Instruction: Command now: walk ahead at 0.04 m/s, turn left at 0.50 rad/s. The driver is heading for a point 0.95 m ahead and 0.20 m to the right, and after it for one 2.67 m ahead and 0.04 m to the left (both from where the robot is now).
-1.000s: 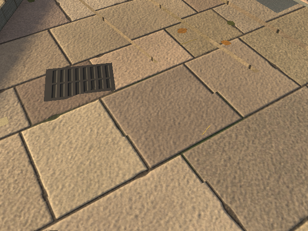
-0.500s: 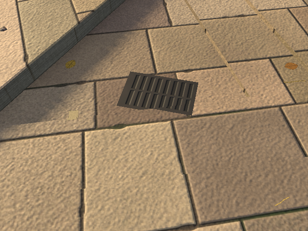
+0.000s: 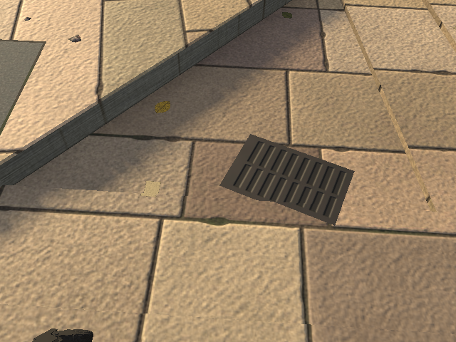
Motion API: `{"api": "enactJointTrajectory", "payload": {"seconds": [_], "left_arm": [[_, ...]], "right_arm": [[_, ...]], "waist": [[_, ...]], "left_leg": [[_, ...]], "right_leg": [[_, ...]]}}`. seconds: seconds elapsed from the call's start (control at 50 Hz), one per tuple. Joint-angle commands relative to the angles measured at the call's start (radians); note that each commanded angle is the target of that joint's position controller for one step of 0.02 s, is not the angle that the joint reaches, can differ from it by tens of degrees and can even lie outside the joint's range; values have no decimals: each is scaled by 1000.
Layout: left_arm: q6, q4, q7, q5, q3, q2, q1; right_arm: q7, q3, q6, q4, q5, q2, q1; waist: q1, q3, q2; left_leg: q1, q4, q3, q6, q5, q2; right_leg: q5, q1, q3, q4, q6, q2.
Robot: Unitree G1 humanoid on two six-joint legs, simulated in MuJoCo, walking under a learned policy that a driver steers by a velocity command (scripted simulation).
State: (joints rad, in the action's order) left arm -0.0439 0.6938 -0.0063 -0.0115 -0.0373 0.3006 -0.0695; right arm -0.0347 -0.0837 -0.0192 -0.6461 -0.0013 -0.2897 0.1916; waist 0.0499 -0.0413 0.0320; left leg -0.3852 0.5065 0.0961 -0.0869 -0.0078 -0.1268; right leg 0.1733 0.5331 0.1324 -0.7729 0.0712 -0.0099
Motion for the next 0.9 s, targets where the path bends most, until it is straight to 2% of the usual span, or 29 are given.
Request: {"api": "enactJointTrajectory", "payload": {"seconds": [0.02,0.04,0.08,0.1,0.12,0.14,0.16,0.18,0.2,0.24,0.28,0.32,0.34,0.36,0.38,0.4,0.42,0.5,0.6,0.62,0.66,0.68,0.7,0.74,0.78,0.82,0.86,0.88,0.9], "left_arm": [[-18,-46,4,7,-23,82,-55],[-20,-42,9,10,-23,80,-71],[-29,-20,22,7,-27,68,-140],[-35,-7,25,-8,-29,63,-164],[-36,-26,23,-50,-42,146,-94],[-40,-57,12,-70,-43,130,-62],[-40,-74,7,-55,-34,102,-27],[-37,-79,10,-31,-30,82,-1],[-34,-76,14,-11,-35,88,3],[-23,-62,17,0,-28,75,-20],[-12,-47,19,-1,-32,73,-47],[-4,-32,18,6,-29,62,-71],[-6,-20,19,10,-28,56,-104],[-14,-10,22,15,-29,53,-140],[-25,-16,29,4,-28,42,-179],[-32,-14,29,-10,-24,23,-162],[-33,-19,26,-8,-28,30,-108],[-13,-9,6,-3,-36,14,-96],[-18,32,2,1,-45,1,-127],[-16,42,1,1,-46,-2,-134],[-7,46,-9,7,-49,2,-119],[-8,44,-12,15,-52,13,-105],[-15,41,-12,22,-52,9,-95],[-30,37,-4,36,-51,4,-99],[-45,49,7,43,-50,4,-121],[-59,86,15,39,-57,2,-168],[-68,126,15,41,-68,13,-241],[-75,151,16,35,-84,62,-322],[-79,171,23,26,-98,124,-421]], "right_arm": [[-9,-36,6,70,-1,-132,-34],[-11,-33,2,66,-3,-119,-32],[-9,-22,1,70,-2,-93,-65],[-7,-10,4,60,4,-47,-40],[-2,-1,10,70,7,-9,-5],[1,-16,9,58,-1,-75,18],[7,-33,1,46,-14,-132,33],[10,-38,-12,20,-12,-139,40],[9,-36,-19,16,1,-121,27],[18,-10,-25,13,13,-47,-4],[27,3,-22,-5,4,-10,1],[31,0,-19,-36,-7,-5,38],[31,-1,-17,-47,-6,-13,47],[29,-6,-16,-44,3,-46,45],[24,-25,-18,-51,14,-123,41],[24,-18,-18,-54,11,-86,6],[26,-7,-12,-52,17,-47,-7],[16,-1,17,-87,14,-36,19],[1,0,30,-135,6,-25,69],[-2,-2,28,-149,4,-23,95],[-10,-9,22,-164,-2,-40,117],[-14,-18,22,-162,-7,-67,124],[-18,-26,27,-160,-12,-93,122],[-21,-38,46,-175,-23,-119,112],[-15,-34,61,-193,-35,-93,110],[-6,-30,61,-208,-39,-78,106],[-5,-24,62,-221,-38,-57,109],[-4,-17,72,-210,-36,-32,84],[-4,-20,85,-187,-33,-39,54]], "waist": [[-37,177,-138],[-38,179,-147],[-80,180,-142],[-81,173,-97],[-9,95,170],[-23,104,275],[-19,105,220],[-12,97,145],[-16,85,104],[-29,83,70],[-43,112,110],[-34,116,144],[-37,112,143],[-51,124,119],[-99,162,-29],[-95,153,-116],[-76,114,-120],[-71,18,-108],[-68,6,-70],[-60,24,-66],[-47,-10,-84],[-33,-39,-101],[-25,-63,-131],[-28,-97,-173],[-34,-81,-148],[-53,-44,-112],[-84,-27,-72],[-115,-17,46],[-146,2,180]], "left_leg": [[124,-74,258,-131,51,236],[120,-51,251,-121,-19,231],[70,46,205,-78,-91,194],[30,140,149,-31,-180,130],[-74,232,-17,41,-327,-9],[-77,424,18,88,-466,20],[-96,529,83,100,-473,47],[-94,563,79,110,-466,59],[-113,556,70,116,-435,74],[-58,431,17,114,-431,105],[51,256,-39,116,-388,97],[146,29,-67,100,-226,85],[193,-69,-64,83,-135,86],[242,-98,-22,60,-76,123],[285,-33,45,23,63,200],[213,-68,69,-16,-23,230],[140,-110,87,-20,-143,236],[26,-150,76,10,-283,216],[30,-137,53,27,-274,196],[38,-145,47,25,-370,190],[3,-184,66,2,-608,196],[2,-214,99,-23,-672,218],[6,-248,152,-57,-685,263],[43,-249,236,-112,-608,345],[99,-210,225,-106,-532,345],[115,-158,153,-68,-490,291],[96,-45,68,-18,-455,229],[17,158,-12,24,-367,167],[-145,416,-57,57,-405,114]], "right_leg": [[-41,-67,-23,100,3,7],[-82,-100,-17,166,3,-4],[-247,-243,-63,337,-21,-10],[-343,-325,-85,394,-38,-28],[-427,-267,132,450,-115,-151],[-387,-225,329,538,-237,-283],[-284,-248,353,530,-272,-298],[-183,-252,290,516,-259,-259],[-111,-269,272,511,-250,-243],[-193,-273,228,503,-228,-225],[-247,-296,152,492,-201,-173],[-264,-315,124,473,-187,-150],[-287,-314,111,464,-174,-138],[-272,-304,97,444,-143,-126],[-175,-287,20,402,-96,-59],[-119,-309,-47,385,-50,-11],[-124,-330,-63,380,-29,-10],[-174,-379,-52,393,-21,-18],[-203,-401,-53,401,-25,-14],[-135,-408,-66,391,-24,-1],[64,-363,-98,343,-26,32],[138,-309,-122,291,-33,54],[136,-266,-141,223,-44,66],[135,-181,-89,167,-80,6],[124,-183,-86,243,-97,-16],[83,-289,-148,330,-97,32],[101,-396,-114,383,-105,27],[156,-479,66,461,-151,-64],[170,-606,393,570,-228,-228]]}}
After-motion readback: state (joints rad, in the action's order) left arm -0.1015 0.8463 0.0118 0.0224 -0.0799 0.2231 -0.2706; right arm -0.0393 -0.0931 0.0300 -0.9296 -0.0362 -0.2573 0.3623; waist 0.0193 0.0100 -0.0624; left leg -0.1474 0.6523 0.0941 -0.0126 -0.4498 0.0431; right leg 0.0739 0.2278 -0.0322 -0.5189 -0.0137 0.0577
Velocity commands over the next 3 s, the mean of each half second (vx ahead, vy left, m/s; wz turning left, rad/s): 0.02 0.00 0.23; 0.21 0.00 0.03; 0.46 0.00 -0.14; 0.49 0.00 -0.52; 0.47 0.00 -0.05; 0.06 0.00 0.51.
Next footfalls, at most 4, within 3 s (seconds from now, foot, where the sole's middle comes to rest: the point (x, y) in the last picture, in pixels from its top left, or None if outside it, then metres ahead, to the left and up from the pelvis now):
0.08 right None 0.13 -0.15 -0.78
0.34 left None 0.03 0.09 -0.77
1.32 left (191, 333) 0.49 0.09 -0.80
1.88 right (280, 263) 0.72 -0.20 -0.84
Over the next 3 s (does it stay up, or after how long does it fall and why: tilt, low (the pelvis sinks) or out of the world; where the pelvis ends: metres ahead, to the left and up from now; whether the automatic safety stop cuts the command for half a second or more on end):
stays up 1.14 -0.26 -0.10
